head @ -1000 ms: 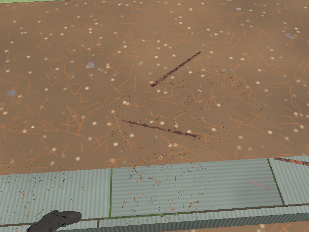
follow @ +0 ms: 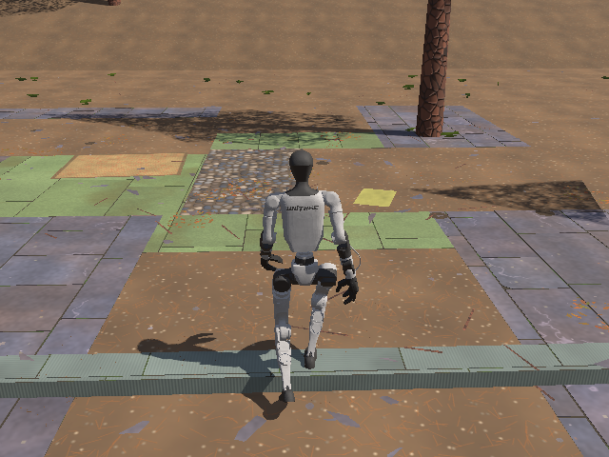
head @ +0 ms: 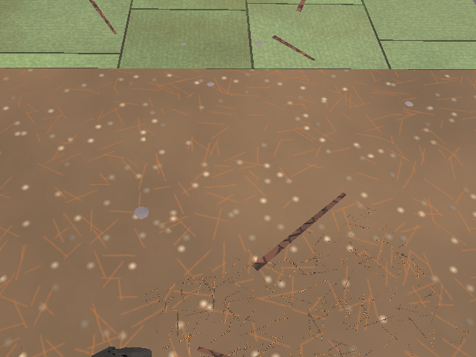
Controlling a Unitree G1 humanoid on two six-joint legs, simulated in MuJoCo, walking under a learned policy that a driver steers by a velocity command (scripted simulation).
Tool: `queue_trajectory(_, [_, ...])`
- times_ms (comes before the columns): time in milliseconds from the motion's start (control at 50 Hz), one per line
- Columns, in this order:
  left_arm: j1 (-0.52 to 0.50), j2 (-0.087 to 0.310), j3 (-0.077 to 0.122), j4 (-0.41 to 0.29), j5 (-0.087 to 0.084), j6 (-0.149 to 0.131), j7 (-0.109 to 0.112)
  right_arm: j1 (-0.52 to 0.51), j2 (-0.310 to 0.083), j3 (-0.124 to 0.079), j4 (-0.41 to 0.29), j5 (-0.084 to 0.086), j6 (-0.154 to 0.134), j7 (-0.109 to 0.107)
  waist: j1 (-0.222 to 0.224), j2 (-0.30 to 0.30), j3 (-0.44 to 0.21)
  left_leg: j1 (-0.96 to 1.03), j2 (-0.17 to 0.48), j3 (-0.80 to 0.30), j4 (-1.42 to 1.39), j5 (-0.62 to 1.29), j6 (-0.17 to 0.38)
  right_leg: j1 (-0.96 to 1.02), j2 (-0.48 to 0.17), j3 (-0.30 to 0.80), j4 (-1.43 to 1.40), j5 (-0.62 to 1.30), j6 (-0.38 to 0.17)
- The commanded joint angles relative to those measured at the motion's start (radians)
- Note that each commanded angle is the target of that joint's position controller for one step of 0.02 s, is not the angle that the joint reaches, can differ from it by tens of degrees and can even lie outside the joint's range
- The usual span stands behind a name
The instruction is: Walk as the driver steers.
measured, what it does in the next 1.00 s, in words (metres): climbs: left foot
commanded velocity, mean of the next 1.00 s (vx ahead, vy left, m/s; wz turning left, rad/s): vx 0.50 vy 0.00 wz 0.04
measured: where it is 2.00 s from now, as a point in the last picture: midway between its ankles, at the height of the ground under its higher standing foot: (222, 171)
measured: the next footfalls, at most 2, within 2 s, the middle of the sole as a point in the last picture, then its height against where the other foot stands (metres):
left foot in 0.52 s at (230, 343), level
right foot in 1.04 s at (290, 248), level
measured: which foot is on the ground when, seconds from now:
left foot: up 0.00-0.50, down 0.52-1.00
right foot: down 0.00-0.52, up 0.54-1.00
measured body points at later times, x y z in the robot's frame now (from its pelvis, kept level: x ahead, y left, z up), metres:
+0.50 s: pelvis +0.30 -0.01 +0.07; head +0.33 -0.02 +0.52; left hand +0.32 +0.27 -0.05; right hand +0.47 -0.26 -0.02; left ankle +0.44 +0.04 -0.65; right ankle +0.09 -0.03 -0.64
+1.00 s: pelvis +0.57 -0.05 +0.08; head +0.61 -0.04 +0.53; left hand +0.81 +0.17 +0.01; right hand +0.55 -0.33 -0.04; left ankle +0.44 +0.03 -0.65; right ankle +0.72 -0.16 -0.63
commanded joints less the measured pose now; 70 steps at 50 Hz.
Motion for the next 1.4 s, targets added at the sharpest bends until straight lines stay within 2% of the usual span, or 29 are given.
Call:
queue_trajectory(20, [0.190,0.291,0.121,0.027,-0.008,-0.011,0.026,-0.081,-0.143,-0.047,-0.231,-0.021,-0.054,0.041,0.050,-0.018,-0.223,-0.654,-0.071,-0.257,0.848,0.051,0.012,0.715,-0.360,1.051,-0.739,0.079,-0.209])
queue_trajectory(60, [0.193,0.188,0.098,0.092,0.013,-0.036,0.031,-0.129,-0.078,-0.028,-0.259,-0.013,-0.043,0.015,-0.008,0.110,0.011,-0.705,-0.022,-0.215,0.844,0.000,0.024,0.457,-0.285,0.786,-0.678,0.244,-0.134])
queue_trajectory(80, [0.171,0.146,0.087,0.106,0.015,-0.046,0.032,-0.137,-0.070,-0.023,-0.277,-0.015,-0.023,0.006,-0.044,0.092,0.048,-0.702,-0.013,-0.210,0.836,-0.036,0.024,0.369,-0.230,0.672,-0.674,0.325,-0.112])
queue_trajectory(140, [0.161,0.162,0.091,0.114,-0.005,-0.074,0.020,-0.144,-0.082,-0.011,-0.320,-0.036,0.036,0.003,-0.090,0.045,0.029,-0.648,0.016,-0.202,0.566,-0.053,0.013,0.315,-0.117,0.448,-0.720,0.406,-0.060])
queue_trajectory(200, [0.249,0.182,0.094,0.107,-0.006,-0.090,0.029,-0.241,-0.118,-0.023,-0.344,-0.033,0.037,0.018,-0.022,0.012,-0.001,-0.644,0.016,-0.132,0.319,0.078,-0.016,0.444,-0.113,0.413,-0.795,0.701,-0.008])
queue_trajectory(280, [0.373,0.194,0.097,0.131,-0.023,-0.082,0.042,-0.383,-0.078,-0.005,-0.367,-0.029,0.039,0.033,0.063,-0.029,-0.040,-0.662,-0.011,-0.105,0.022,0.228,-0.032,0.686,-0.120,0.378,-0.801,0.857,0.063])
queue_trajectory(380, [0.431,0.211,0.097,0.146,-0.001,-0.079,0.046,-0.523,-0.107,-0.005,-0.394,-0.013,0.034,0.045,0.118,-0.056,0.010,-0.663,-0.043,-0.074,-0.225,0.268,0.003,0.865,-0.186,0.402,-0.821,0.889,0.060])
queue_trajectory(440, [0.391,0.233,0.095,0.147,0.010,-0.092,0.049,-0.465,-0.137,-0.015,-0.372,-0.005,0.021,0.043,0.071,-0.069,0.002,-0.458,-0.105,-0.044,-0.327,0.198,0.067,0.866,-0.212,0.348,-0.769,1.146,0.089])
queue_trajectory(480, [0.378,0.252,0.098,0.156,0.025,-0.092,0.059,-0.280,-0.187,-0.038,-0.310,-0.001,0.015,0.029,-0.013,-0.094,-0.062,-0.281,-0.159,-0.050,-0.354,0.107,0.109,0.892,-0.226,0.327,-0.583,1.364,0.116])
queue_trajectory(500, [0.345,0.263,0.100,0.151,0.024,-0.088,0.060,-0.129,-0.199,-0.048,-0.263,0.002,0.007,0.019,-0.092,-0.081,-0.114,-0.120,-0.144,-0.077,-0.424,0.161,0.136,0.844,-0.214,0.297,-0.412,1.325,0.122])
queue_trajectory(520, [0.310,0.245,0.092,0.123,0.018,-0.091,0.059,0.036,-0.231,-0.061,-0.221,-0.015,0.002,0.007,-0.170,-0.032,-0.206,0.143,-0.029,-0.202,-0.407,0.147,0.186,0.661,-0.184,0.272,-0.168,1.042,0.115])
queue_trajectory(540, [0.429,0.160,0.076,0.090,-0.020,-0.085,0.049,0.071,-0.343,-0.096,-0.213,-0.035,0.003,0.008,-0.093,0.248,-0.298,0.444,0.271,-0.720,-0.404,0.225,0.385,0.251,0.017,0.184,0.280,0.225,0.193])
queue_trajectory(560, [0.404,0.212,0.078,0.087,0.027,-0.089,0.045,-0.012,-0.265,-0.087,-0.226,0.019,0.015,0.025,-0.059,0.139,-0.286,0.366,0.267,-0.925,-0.558,0.213,0.400,0.159,0.026,0.260,0.356,-0.040,0.167])
queue_trajectory(580, [0.316,0.209,0.075,0.060,0.028,-0.094,0.036,-0.116,-0.235,-0.081,-0.246,0.024,0.018,0.028,-0.019,0.076,-0.121,0.222,0.236,-0.780,-0.591,0.103,0.380,0.095,-0.038,0.295,0.336,0.043,0.162])
queue_trajectory(600, [0.254,0.209,0.068,0.043,0.028,-0.100,0.028,-0.148,-0.193,-0.074,-0.250,0.014,0.018,0.030,-0.018,-0.001,-0.053,0.118,0.197,-0.687,-0.623,0.121,0.352,0.091,-0.071,0.277,0.290,0.078,0.159])
queue_trajectory(640, [0.230,0.192,0.063,0.017,0.038,-0.079,0.019,-0.135,-0.169,-0.065,-0.227,0.013,0.007,0.022,0.027,-0.014,0.018,-0.029,0.108,-0.564,-0.661,0.225,0.297,0.125,-0.112,0.265,0.193,0.083,0.174])
queue_trajectory(740, [0.170,0.156,0.042,-0.021,0.044,-0.040,0.012,-0.066,-0.222,-0.080,-0.202,0.014,-0.009,0.027,0.026,0.052,0.034,-0.129,0.021,-0.454,-0.707,0.300,0.267,0.113,-0.148,0.205,-0.022,0.151,0.221])
queue_trajectory(840, [-0.039,0.135,0.028,-0.075,0.031,-0.040,0.010,0.032,-0.231,-0.091,-0.180,0.022,0.000,0.023,-0.062,0.083,0.033,-0.053,-0.015,-0.450,-0.657,0.382,0.193,0.099,-0.130,0.188,-0.308,0.362,0.241])
queue_trajectory(920, [-0.145,0.140,0.024,-0.109,0.020,-0.055,0.012,0.080,-0.236,-0.095,-0.178,0.006,0.012,0.012,-0.105,0.085,0.017,0.068,0.010,-0.510,-0.568,0.490,0.193,0.086,-0.093,0.192,-0.413,0.348,0.232])
queue_trajectory(960, [-0.132,0.153,0.028,-0.116,0.016,-0.065,0.013,0.053,-0.244,-0.099,-0.190,0.001,0.016,0.004,-0.084,0.093,0.012,0.073,0.027,-0.549,-0.527,0.498,0.179,0.160,-0.077,0.211,-0.479,0.305,0.214])
queue_trajectory(1000, [0.000,0.184,0.042,-0.081,0.013,-0.074,0.025,-0.015,-0.263,-0.104,-0.208,0.001,0.013,0.005,-0.009,0.099,-0.028,0.005,0.007,-0.559,-0.432,0.561,0.142,0.390,-0.040,0.209,-0.559,0.234,0.185])
queue_trajectory(1020, [0.121,0.215,0.057,-0.049,0.020,-0.085,0.036,-0.037,-0.257,-0.102,-0.212,0.011,0.006,0.015,0.057,0.055,-0.091,-0.053,-0.045,-0.517,-0.285,0.559,0.115,0.582,-0.066,0.230,-0.618,0.259,0.156])
queue_trajectory(1040, [0.280,0.291,0.079,-0.039,0.042,-0.092,0.055,-0.039,-0.201,-0.086,-0.239,0.025,-0.004,0.023,0.119,-0.048,-0.227,-0.167,-0.094,-0.440,-0.038,0.347,0.087,0.817,-0.275,0.425,-0.645,0.085,0.099])
queue_trajectory(1060, [0.307,0.369,0.099,-0.042,0.056,-0.076,0.062,0.057,-0.129,-0.070,-0.266,0.048,-0.001,0.019,0.075,-0.249,-0.321,-0.454,-0.240,-0.296,0.213,-0.284,0.055,1.031,-0.525,0.836,-0.723,0.002,-0.007])
queue_trajectory(1080, [0.282,0.317,0.100,-0.035,0.037,-0.061,0.057,0.059,-0.208,-0.077,-0.251,0.009,0.014,0.011,0.050,-0.180,-0.265,-0.564,-0.162,-0.267,0.329,-0.291,0.058,0.957,-0.531,0.958,-0.746,-0.098,-0.042])
queue_trajectory(1120, [0.198,0.177,0.067,-0.033,0.026,-0.062,0.046,-0.064,-0.198,-0.077,-0.249,-0.011,0.027,0.026,0.035,-0.019,-0.053,-0.561,-0.093,-0.253,0.323,-0.134,0.045,0.728,-0.424,0.668,-0.794,0.006,0.000])
queue_trajectory(1140, [0.190,0.166,0.064,-0.023,0.025,-0.067,0.045,-0.083,-0.186,-0.077,-0.251,-0.016,0.035,0.036,0.020,-0.056,-0.016,-0.538,-0.068,-0.243,0.292,-0.108,0.037,0.664,-0.380,0.559,-0.819,0.104,0.026])
queue_trajectory(1240, [0.235,0.184,0.075,0.030,0.005,-0.104,0.031,-0.153,-0.158,-0.070,-0.283,-0.026,0.068,0.069,-0.008,-0.090,0.005,-0.551,-0.036,-0.223,0.261,-0.012,0.011,0.601,-0.348,0.331,-0.887,0.378,0.021])
queue_trajectory(1400, [0.325,0.209,0.084,0.113,0.007,-0.098,0.018,-0.400,-0.109,-0.037,-0.355,-0.019,0.053,0.089,0.037,-0.080,0.070,-0.478,-0.045,-0.152,-0.145,0.184,0.019,0.585,-0.306,0.132,-0.918,0.450,0.043])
